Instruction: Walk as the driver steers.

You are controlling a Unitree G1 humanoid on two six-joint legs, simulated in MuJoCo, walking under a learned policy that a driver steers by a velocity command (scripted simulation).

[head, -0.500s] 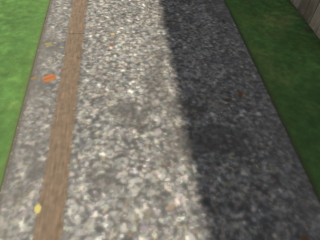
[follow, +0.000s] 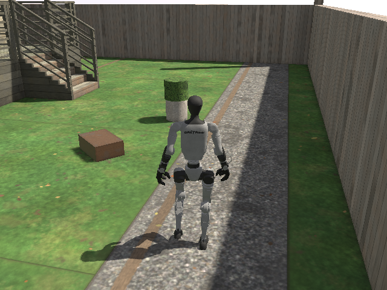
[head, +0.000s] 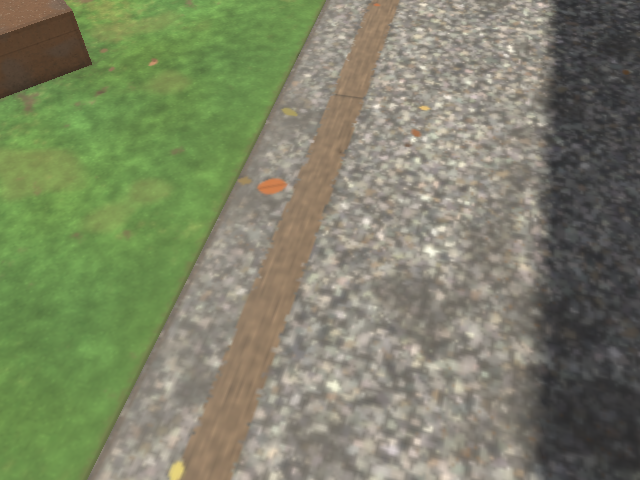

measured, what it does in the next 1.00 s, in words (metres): walks ahead, turning right: left foot, then right foot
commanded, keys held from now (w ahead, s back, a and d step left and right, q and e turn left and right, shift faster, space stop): w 0.24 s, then w+e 0.70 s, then w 0.06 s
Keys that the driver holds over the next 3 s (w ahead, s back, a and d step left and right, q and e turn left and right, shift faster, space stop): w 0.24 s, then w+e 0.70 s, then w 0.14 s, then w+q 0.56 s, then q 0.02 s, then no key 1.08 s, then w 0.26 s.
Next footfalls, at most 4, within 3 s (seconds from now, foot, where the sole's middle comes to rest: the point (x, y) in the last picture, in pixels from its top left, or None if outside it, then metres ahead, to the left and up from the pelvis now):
0.26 left None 0.29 0.12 -0.78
0.80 right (389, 442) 0.57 -0.07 -0.78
1.36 left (369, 303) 0.92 -0.04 -0.78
1.88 right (436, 229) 1.16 -0.23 -0.78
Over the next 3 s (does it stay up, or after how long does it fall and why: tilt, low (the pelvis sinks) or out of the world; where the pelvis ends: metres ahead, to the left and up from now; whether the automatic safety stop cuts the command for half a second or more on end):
stays up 1.12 -0.15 -0.01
